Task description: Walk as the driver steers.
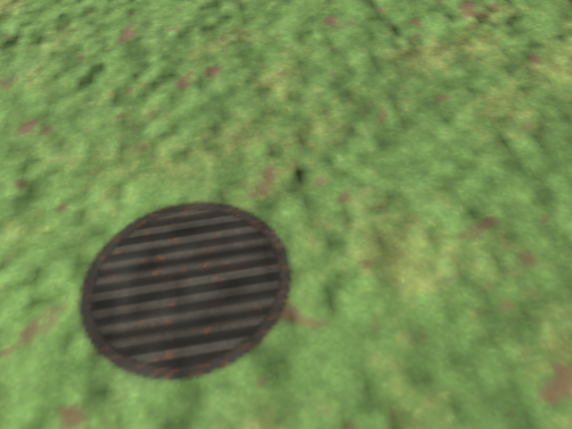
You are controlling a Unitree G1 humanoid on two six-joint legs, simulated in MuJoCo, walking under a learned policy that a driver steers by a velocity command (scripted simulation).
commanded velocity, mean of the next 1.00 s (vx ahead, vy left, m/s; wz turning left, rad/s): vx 0.96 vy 0.00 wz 0.62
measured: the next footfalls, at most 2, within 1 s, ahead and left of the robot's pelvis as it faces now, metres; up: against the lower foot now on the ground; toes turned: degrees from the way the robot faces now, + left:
left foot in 0.24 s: +0.38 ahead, +0.06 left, +0.00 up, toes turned +9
right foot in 0.68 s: +0.85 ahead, +0.04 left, +0.00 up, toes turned +34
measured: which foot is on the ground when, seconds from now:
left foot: up 0.00-0.22, down 0.24-0.68, up 0.70-1.00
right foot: down 0.00-0.24, up 0.26-0.66, down 0.68-1.00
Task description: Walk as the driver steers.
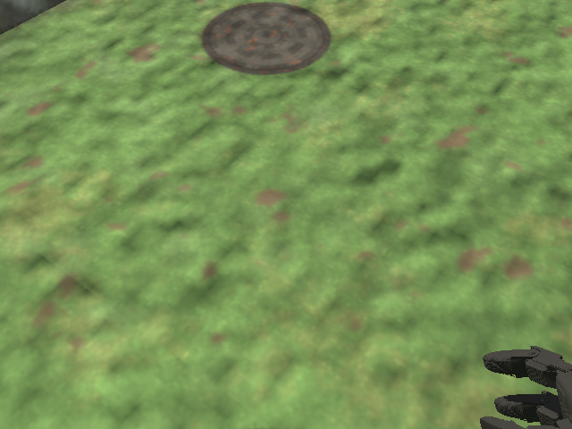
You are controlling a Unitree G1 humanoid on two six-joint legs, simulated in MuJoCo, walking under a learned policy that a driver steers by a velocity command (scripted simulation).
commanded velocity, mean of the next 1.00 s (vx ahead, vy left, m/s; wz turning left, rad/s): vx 0.29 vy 0.00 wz -0.40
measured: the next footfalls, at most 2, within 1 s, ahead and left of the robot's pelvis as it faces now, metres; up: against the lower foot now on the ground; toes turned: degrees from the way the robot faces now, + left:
left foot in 0.10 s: +0.30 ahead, +0.10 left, +0.00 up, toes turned +0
right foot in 0.50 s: +0.54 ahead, -0.13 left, +0.00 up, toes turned -23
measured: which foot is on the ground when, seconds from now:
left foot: up 0.00-0.08, down 0.10-0.50, up 0.52-0.94, down 0.96-1.00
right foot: down 0.00-0.10, up 0.12-0.48, down 0.50-1.00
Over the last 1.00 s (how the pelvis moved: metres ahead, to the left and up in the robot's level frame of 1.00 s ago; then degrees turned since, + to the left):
0.86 0.20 -0.01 42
